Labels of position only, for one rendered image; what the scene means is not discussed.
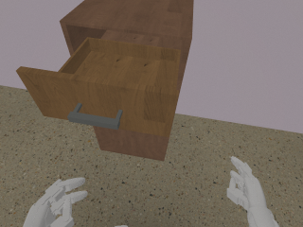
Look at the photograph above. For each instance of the cabinet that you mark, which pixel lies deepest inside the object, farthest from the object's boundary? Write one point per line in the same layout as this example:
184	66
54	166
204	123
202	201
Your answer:
161	23

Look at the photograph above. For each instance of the drawer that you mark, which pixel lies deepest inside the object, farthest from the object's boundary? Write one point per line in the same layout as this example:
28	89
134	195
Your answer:
106	76

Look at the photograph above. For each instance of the robot right hand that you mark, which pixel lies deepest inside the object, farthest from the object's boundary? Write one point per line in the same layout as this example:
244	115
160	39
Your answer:
249	192

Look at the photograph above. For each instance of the robot left hand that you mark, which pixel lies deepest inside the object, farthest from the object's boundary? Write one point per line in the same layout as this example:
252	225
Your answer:
42	215

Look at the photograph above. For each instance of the right robot forearm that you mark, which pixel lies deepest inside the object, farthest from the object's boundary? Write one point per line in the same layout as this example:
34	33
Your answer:
259	216

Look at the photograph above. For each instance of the handle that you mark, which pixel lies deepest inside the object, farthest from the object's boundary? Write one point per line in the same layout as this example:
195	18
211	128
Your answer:
94	120

